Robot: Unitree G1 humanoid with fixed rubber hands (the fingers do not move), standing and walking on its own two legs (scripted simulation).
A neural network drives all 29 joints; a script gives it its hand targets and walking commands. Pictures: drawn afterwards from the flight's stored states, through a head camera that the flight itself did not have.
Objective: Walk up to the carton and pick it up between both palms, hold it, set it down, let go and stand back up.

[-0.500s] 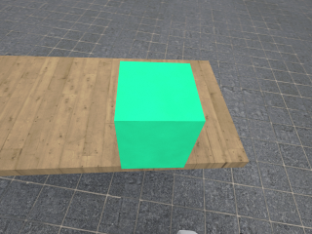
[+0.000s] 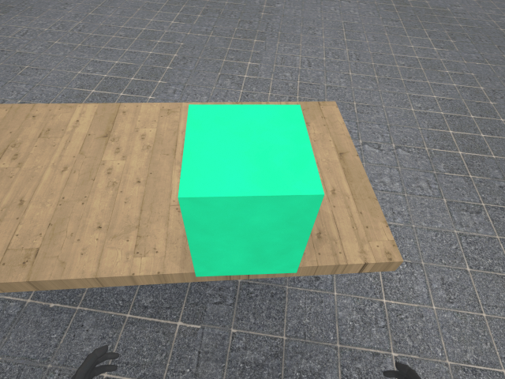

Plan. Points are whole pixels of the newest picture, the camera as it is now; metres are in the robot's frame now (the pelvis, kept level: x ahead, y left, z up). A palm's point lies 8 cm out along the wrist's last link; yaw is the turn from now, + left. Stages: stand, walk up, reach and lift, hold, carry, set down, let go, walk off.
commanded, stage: walk up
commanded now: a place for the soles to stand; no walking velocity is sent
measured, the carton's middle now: (246, 193) +0.44 +0.01 +0.02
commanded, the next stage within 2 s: none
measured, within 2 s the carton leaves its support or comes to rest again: neither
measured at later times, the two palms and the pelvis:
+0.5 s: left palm out of the picture +0.05 +0.23 -0.10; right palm out of the picture +0.07 -0.33 -0.10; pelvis -0.04 -0.05 +0.00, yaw +6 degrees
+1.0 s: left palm out of the picture -0.04 +0.21 -0.11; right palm out of the picture +0.09 -0.29 -0.09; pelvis -0.04 -0.06 +0.01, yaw +12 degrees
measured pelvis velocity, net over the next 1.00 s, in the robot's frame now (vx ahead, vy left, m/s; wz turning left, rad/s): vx -0.04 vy -0.06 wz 0.20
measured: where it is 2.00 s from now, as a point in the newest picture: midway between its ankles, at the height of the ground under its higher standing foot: outside the picture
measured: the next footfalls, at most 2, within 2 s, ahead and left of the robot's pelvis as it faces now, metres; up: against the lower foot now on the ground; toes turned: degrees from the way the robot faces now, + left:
left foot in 0.60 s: -0.05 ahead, +0.05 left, +0.00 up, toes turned +10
